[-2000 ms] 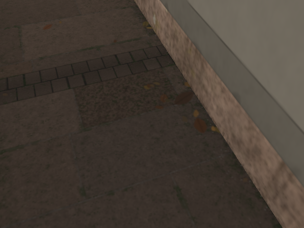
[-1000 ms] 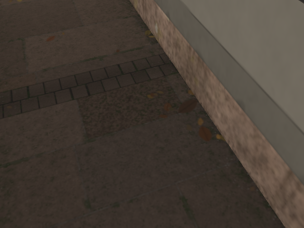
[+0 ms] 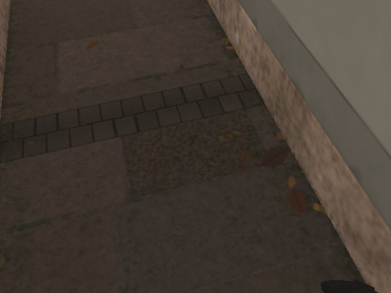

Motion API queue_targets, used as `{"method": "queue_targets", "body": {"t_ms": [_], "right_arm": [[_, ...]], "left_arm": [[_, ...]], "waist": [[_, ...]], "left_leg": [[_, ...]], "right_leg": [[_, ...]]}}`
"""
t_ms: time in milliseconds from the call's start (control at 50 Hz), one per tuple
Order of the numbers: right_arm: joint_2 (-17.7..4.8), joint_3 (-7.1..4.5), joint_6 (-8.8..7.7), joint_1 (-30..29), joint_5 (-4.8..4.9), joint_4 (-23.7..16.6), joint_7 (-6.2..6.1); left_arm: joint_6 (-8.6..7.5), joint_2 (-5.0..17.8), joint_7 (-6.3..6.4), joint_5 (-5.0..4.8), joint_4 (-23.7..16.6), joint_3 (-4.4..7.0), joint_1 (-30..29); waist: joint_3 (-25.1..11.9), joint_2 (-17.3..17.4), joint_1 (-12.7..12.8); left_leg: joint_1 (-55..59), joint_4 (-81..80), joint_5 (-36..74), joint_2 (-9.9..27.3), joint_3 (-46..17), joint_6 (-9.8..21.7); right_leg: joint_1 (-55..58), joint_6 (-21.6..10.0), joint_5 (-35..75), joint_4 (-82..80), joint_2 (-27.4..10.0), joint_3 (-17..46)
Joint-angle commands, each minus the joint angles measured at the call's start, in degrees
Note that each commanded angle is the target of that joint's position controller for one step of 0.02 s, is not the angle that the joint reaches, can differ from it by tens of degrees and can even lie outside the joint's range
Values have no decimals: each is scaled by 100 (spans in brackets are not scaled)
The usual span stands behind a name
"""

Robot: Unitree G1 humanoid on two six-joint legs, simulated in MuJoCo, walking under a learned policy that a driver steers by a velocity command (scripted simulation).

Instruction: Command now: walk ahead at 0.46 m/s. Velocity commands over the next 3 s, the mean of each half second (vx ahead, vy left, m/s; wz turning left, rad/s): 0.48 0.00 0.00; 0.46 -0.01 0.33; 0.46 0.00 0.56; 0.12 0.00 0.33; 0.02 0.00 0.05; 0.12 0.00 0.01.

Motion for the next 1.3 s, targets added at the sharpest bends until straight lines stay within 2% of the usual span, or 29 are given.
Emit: {"method": "queue_targets", "body": {"t_ms": [20,60,100,120,140,160,200,260,360,440,500,580,600,620,640,660,700,800,900,960,1080,1120,1140,1160,1180,1200,1220,1260,1300], "right_arm": [[-407,-118,-42,-553,14,-470,69],[-734,-281,-51,-156,1,-408,104],[-1030,-469,-5,1606,27,148,111],[-1447,-550,26,2470,-120,407,106],[-1379,-500,27,2368,-186,398,121],[-1043,-437,-8,1939,-99,361,108],[-736,-322,-45,954,-135,284,56],[-497,-217,-98,650,-237,422,92],[-933,-336,-26,933,-60,676,-118],[-1177,-424,-63,1473,27,857,-168],[-1152,-404,54,1583,9,837,-161],[-1279,-443,309,1645,93,817,-105],[-1065,-358,324,1506,-41,603,-128],[-726,-259,244,1555,-37,357,-99],[-566,-200,138,1491,-65,168,-95],[-978,-280,81,1477,52,213,-67],[-893,-301,120,1437,115,214,-125],[-494,-296,436,1179,89,-174,-83],[-411,-371,520,494,-61,-704,-88],[-142,-273,514,61,-8,-931,28],[-631,-534,677,116,36,-1188,82],[-907,-757,636,1045,16,-921,138],[-1284,-982,628,1997,73,-589,98],[-1809,-1058,702,2265,143,-523,-47],[-2035,-974,519,2172,98,-831,19],[-1528,-855,410,2368,88,-698,100],[-1342,-782,316,2150,94,-603,103],[-998,-649,274,1264,64,-801,64],[-919,-619,228,1153,-75,-926,3]], "left_arm": [[-64,1016,62,-9,-215,212,-62],[50,1011,48,101,-206,187,-40],[176,1001,24,234,-374,130,-337],[160,606,-10,340,-526,24,12],[28,29,-93,177,-306,-131,763],[-93,616,-114,85,-336,12,431],[-145,869,-39,-59,-672,77,-656],[78,695,69,-4,-652,131,-480],[134,667,129,120,-989,96,-1520],[10,854,73,-40,-1168,76,-2233],[-82,926,-36,69,-1414,49,-2651],[-170,1215,-104,115,-1355,137,-1985],[-282,1649,-87,187,-1158,313,-1190],[-250,2096,-43,264,-1077,472,-373],[-174,2131,-50,387,-911,498,-227],[-190,1605,-89,349,-1058,378,-383],[-180,1453,-143,284,-1193,381,-1028],[-213,1394,-87,152,-954,443,-1082],[-249,1418,19,218,-813,481,-786],[-214,1338,73,49,-805,429,-673],[-53,1796,-87,-175,-964,625,-778],[62,1777,-36,-107,-1017,615,-829],[78,1595,2,-33,-1065,521,-644],[16,975,-20,382,-1319,342,-650],[-198,739,-83,219,-1670,215,-175],[-350,1352,-79,-156,-1835,383,-1205],[-407,1361,-57,-232,-1948,387,-1485],[-372,1394,46,62,-1782,428,-1357],[-269,1442,-11,128,-1731,493,-1147]], "waist": [[599,-758,-344],[-49,-931,-698],[-932,-907,-1623],[-1792,349,-1520],[-2627,1814,-1140],[-1905,1087,-1128],[-462,-51,-795],[-75,224,-332],[453,221,-388],[371,-25,-747],[324,-29,-861],[242,147,-297],[-500,-74,-17],[-1345,-819,173],[-1369,-1920,69],[-1425,-1192,43],[-1024,-390,-181],[-226,-597,-303],[189,-620,-236],[387,-870,-138],[525,-1143,-267],[29,-881,-852],[-535,-659,-1269],[-778,1318,-1064],[-2267,1690,-638],[-1865,485,-1060],[-1054,504,-919],[-474,201,-391],[-495,494,-211]], "left_leg": [[878,-734,471,-242,73,159],[1647,-401,-93,-500,227,418],[3791,-272,-170,-310,-57,849],[5558,-275,-547,957,-1838,1314],[6531,-1485,-1152,2113,-4549,2193],[5758,-1870,-1628,1837,-4469,1918],[3612,-2188,-1079,1401,-2597,1528],[2241,-2614,-745,957,-1700,1449],[1742,-3023,-1302,624,-1072,1391],[2559,-3009,-1507,758,-1144,1276],[3358,-2689,-974,814,-1118,1252],[3622,-1764,1004,800,-1188,1076],[3332,-747,1271,342,-940,832],[1891,879,203,-362,-507,418],[668,2581,-3458,-1111,-569,166],[103,3528,-3748,-749,-1071,205],[-132,3521,-2972,-172,-878,159],[-409,3157,-1449,295,-694,-31],[-786,2244,-50,342,-582,-209],[-221,1183,422,253,-106,-74],[863,472,-860,-26,347,314],[2238,2,-928,-581,780,680],[3734,-244,-952,-763,581,930],[4963,-286,-339,541,-1330,1247],[6216,-1444,-2218,1647,-4771,2470],[5848,-2196,-2602,1616,-4829,2097],[5222,-2134,-2207,1465,-4021,1832],[3569,-2052,-773,1025,-2854,1557],[3048,-2149,-58,712,-2362,1490]], "right_leg": [[-792,-606,3063,-206,-1322,442],[-316,-366,5165,769,-1392,320],[-1160,-123,5740,3113,-1148,152],[-2751,6,2848,5292,-471,-86],[-4123,165,-1198,7197,277,342],[-4538,81,-945,7696,-98,722],[-4372,66,-50,7230,-637,347],[-3553,110,184,6358,-936,328],[-3562,370,970,4126,-970,-11],[-3547,359,1544,2724,-718,-88],[-3689,281,1641,2292,-681,-88],[-2542,87,1175,1462,-433,-272],[-1333,-56,1446,1520,-672,14],[512,-645,1093,1437,-1720,1504],[924,-1387,3421,1043,-2668,2893],[973,-1399,3782,1199,-2706,2437],[274,-989,3786,1180,-2311,1265],[-919,-841,1580,-14,-2129,594],[-1075,-625,2102,-61,-1996,-540],[-1224,-449,1750,-193,-1916,-954],[-770,-238,2754,573,-2077,-1393],[-964,-55,4559,2262,-1872,-1666],[-1674,150,4319,3698,-1769,-1715],[-3614,403,-428,5819,-1224,-1519],[-4926,563,-1856,7216,-351,-134],[-5457,444,-1256,7506,-447,377],[-5769,256,-676,7174,-629,280],[-4887,207,40,6274,-1003,426],[-4235,240,287,5797,-1068,439]]}}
